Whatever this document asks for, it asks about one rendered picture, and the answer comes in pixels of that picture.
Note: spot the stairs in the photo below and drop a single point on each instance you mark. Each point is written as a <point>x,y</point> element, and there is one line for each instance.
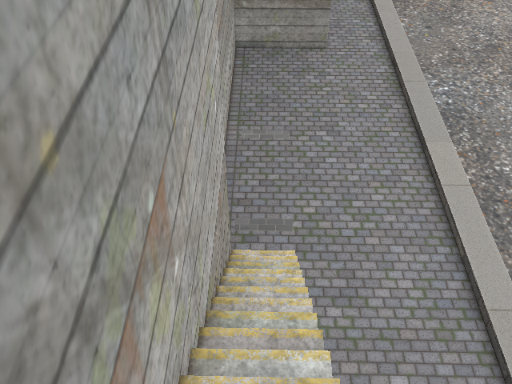
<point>260,328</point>

